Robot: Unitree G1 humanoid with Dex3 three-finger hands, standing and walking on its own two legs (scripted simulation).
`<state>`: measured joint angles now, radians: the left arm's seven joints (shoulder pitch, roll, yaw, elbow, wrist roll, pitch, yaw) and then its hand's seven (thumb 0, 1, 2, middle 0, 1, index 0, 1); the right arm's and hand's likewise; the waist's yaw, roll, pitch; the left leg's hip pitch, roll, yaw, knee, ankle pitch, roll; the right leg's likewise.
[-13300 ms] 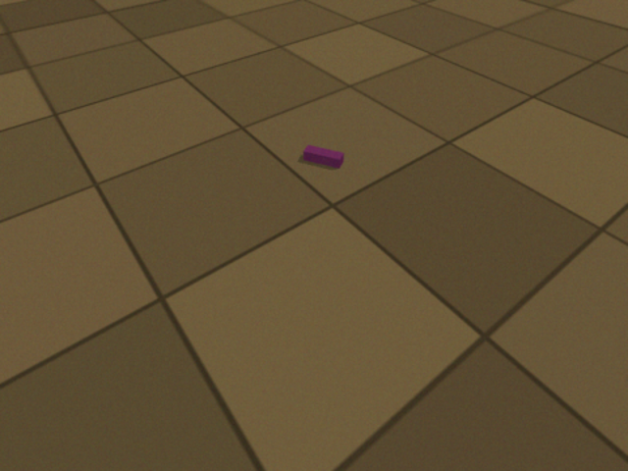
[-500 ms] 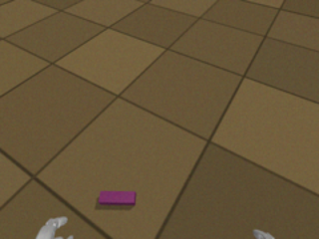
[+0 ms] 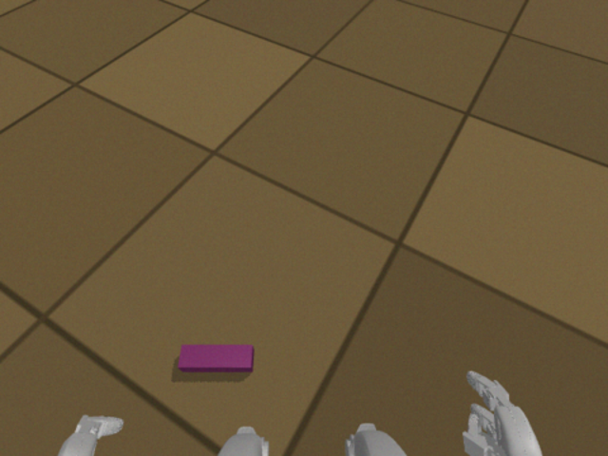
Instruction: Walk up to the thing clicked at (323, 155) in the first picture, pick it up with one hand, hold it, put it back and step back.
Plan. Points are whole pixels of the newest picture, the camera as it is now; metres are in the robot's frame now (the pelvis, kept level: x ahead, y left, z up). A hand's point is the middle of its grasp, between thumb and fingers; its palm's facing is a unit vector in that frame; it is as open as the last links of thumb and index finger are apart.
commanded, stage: rise first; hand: left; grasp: from above
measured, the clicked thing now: (217, 358) +0.42 +0.24 -0.67
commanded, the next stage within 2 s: none
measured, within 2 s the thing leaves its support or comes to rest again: neither
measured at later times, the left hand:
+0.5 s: hand out of the picture +0.15 +0.28 -0.23, palm faces -0.33 -0.74 -0.59, open 14.2 cm
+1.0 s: hand (161, 390) +0.29 +0.30 -0.41, palm faces -0.48 -0.27 -0.84, open 14.2 cm
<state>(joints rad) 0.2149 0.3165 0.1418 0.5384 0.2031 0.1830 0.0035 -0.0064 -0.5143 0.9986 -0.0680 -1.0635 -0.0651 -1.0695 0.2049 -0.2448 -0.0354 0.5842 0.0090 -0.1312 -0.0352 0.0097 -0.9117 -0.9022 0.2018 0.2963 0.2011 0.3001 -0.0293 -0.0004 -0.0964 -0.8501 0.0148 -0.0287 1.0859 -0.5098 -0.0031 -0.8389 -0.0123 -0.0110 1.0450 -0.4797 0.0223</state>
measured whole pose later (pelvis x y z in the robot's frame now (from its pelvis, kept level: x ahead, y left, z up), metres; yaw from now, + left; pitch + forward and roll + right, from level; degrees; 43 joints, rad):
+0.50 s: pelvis -0.03 +0.00 -0.09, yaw +0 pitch +26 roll -2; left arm 0.13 0.40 0.12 0.52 0.42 0.08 0.02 -0.01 -0.55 0.95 -0.08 -1.07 -0.09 -1.06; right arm 0.15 -0.27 -0.03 0.56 0.00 -0.21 0.01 0.01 -0.92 -0.91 0.20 0.30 0.20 0.30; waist -0.03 0.00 -0.17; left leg -1.33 0.00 -0.05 1.51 -0.63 -0.01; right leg -1.32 -0.02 -0.02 1.47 -0.61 0.02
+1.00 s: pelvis -0.08 -0.01 -0.28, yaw -3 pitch +34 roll -4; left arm -0.54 0.64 0.18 0.99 0.92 -0.28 0.12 -0.01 -0.57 1.04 -0.09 -1.04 -0.08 -1.05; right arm 0.11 -0.28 -0.04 0.73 -0.04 -0.12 0.07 0.01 -0.92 -0.91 0.20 0.30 0.20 0.30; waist -0.06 0.01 -0.12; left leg -2.05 -0.01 -0.09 2.14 -0.68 -0.02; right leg -2.02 -0.01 -0.04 2.08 -0.65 0.02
